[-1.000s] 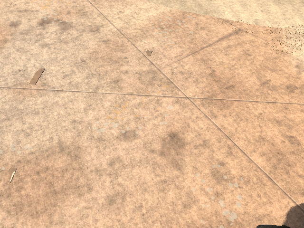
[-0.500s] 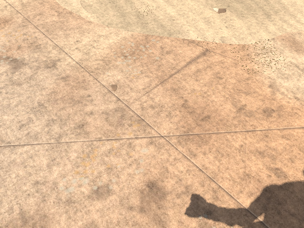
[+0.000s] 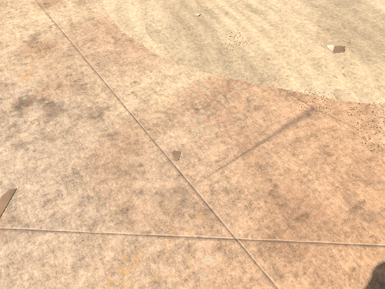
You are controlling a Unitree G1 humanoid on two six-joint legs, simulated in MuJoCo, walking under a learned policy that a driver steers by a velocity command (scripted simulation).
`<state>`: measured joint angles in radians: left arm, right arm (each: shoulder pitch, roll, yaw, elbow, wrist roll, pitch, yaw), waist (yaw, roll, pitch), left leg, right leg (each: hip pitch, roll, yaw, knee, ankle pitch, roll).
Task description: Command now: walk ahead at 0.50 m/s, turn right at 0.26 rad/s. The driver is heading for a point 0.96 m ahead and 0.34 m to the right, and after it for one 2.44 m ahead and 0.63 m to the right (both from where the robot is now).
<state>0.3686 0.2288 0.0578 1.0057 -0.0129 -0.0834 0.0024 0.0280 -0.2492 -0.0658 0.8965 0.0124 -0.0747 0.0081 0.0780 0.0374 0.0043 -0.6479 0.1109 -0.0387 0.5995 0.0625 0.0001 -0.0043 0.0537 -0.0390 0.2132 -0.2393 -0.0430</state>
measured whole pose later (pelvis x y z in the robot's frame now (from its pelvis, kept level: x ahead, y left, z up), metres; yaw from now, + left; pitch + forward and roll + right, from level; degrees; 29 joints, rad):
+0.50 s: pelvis +0.27 +0.03 +0.00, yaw -16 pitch +1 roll +2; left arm 0.12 0.27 0.09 0.83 -0.02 -0.03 -0.02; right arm 0.31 -0.25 -0.08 0.99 -0.01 -0.09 -0.02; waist -0.07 -0.03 0.01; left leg 0.01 0.00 0.24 0.23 -0.26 0.00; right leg -0.69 -0.12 0.02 0.79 -0.01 -0.03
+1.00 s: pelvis +0.51 -0.11 +0.00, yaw -33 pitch +2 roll +1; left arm 0.33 0.26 0.08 0.80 -0.02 -0.05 0.01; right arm 0.00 -0.28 -0.07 0.79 -0.01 -0.10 0.00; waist 0.06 0.04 0.03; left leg -0.65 0.08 -0.09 0.61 0.06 -0.05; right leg -0.12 0.10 0.11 0.34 -0.24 -0.09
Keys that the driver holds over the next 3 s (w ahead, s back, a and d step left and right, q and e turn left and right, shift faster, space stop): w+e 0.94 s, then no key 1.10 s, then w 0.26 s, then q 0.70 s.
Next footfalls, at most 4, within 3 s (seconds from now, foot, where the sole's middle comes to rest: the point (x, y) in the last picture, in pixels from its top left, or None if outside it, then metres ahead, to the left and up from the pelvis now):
0.12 left None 0.25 0.15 -0.78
0.64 right None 0.46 -0.17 -0.78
1.12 left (257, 209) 0.81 -0.15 -0.78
1.44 right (308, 259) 0.62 -0.32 -0.78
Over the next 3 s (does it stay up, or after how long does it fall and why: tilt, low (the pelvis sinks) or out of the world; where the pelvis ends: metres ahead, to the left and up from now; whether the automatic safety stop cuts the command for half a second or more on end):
stays up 0.83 -0.31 -0.01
